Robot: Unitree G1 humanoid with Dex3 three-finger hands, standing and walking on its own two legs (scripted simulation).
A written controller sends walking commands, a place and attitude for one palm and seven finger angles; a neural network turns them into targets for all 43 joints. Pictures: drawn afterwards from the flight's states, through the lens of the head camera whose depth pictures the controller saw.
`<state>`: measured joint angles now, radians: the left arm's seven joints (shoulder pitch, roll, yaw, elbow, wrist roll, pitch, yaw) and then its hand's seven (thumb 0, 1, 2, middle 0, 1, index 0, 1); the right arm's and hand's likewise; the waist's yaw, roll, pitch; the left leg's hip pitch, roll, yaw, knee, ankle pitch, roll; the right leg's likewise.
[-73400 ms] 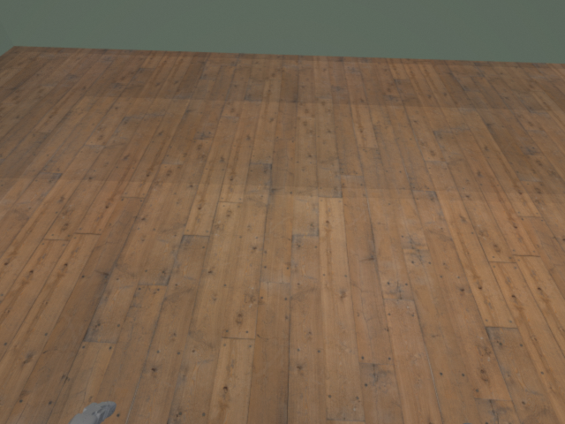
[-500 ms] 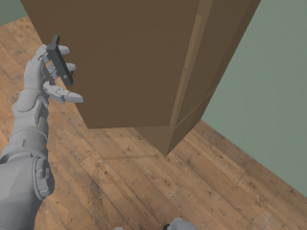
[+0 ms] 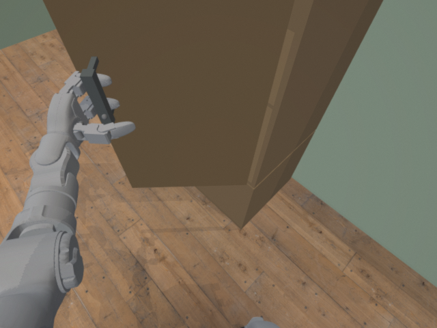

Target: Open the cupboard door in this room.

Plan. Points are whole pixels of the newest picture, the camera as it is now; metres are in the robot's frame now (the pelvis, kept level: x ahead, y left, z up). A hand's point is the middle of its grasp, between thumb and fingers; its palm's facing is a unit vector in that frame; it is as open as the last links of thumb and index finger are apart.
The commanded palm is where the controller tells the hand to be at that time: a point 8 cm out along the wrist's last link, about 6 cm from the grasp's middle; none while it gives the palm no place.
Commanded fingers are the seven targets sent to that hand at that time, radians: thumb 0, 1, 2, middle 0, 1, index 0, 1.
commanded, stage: close the thumb around the handle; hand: left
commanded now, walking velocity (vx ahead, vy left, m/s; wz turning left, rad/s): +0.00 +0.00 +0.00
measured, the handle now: (101, 93) +0.53 +0.21 +0.11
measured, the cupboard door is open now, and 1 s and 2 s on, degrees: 48 66 92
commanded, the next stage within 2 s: pull the door open along its arc in 0.38 s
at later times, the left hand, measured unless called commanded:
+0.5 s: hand (107, 115) +0.47 +0.19 +0.12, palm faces -0.02 -1.00 +0.00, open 5.7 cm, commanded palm +0.44 +0.24 +0.11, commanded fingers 0.00 0.90 0.90 -0.40 -1.35 -0.40 -1.35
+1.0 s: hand (116, 160) +0.37 +0.16 +0.11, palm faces +0.03 -1.00 +0.06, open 6.1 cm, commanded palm +0.31 +0.22 +0.11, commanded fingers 0.00 0.90 0.90 -0.40 -1.35 -0.40 -1.35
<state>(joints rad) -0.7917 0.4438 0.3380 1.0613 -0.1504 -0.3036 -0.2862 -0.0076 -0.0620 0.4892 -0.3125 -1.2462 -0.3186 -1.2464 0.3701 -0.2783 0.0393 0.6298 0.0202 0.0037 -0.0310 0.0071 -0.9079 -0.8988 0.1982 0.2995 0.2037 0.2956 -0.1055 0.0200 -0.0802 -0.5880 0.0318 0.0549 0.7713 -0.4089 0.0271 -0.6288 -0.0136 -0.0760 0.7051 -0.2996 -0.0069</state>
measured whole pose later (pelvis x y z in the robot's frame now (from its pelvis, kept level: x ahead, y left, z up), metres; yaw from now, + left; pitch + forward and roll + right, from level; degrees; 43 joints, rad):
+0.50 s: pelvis +0.00 -0.01 +0.00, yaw -1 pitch +13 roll -1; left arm -0.79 0.47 0.38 1.07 -0.15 -0.30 -0.31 0.01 0.73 0.82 -0.35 -1.34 -0.35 -1.34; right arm 0.38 -0.29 0.04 0.62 0.02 0.01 -0.04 0.01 -0.91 -0.90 0.20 0.30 0.20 0.30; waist -0.12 0.02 -0.07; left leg -0.59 0.04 0.06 0.76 -0.40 0.02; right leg -0.63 0.00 -0.07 0.70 -0.29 -0.02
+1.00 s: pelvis +0.01 +0.00 +0.01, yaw -2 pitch +8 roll -1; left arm -0.19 0.18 0.22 0.32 -0.24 -0.16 -0.13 0.01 0.71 0.76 -0.34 -1.34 -0.32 -1.29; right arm 0.30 -0.26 0.02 0.55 0.04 -0.02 0.00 0.01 -0.91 -0.90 0.20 0.30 0.20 0.30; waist -0.03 0.05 -0.11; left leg -0.40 0.03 0.09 0.66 -0.39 0.02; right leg -0.48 -0.01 -0.04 0.63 -0.29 -0.01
